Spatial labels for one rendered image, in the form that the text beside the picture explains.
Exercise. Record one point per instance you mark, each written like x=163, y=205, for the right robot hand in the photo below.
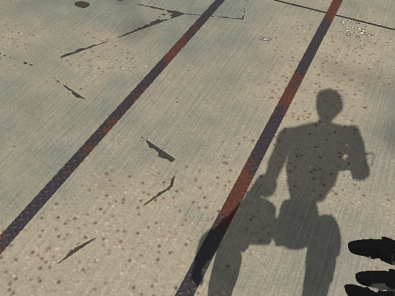
x=383, y=280

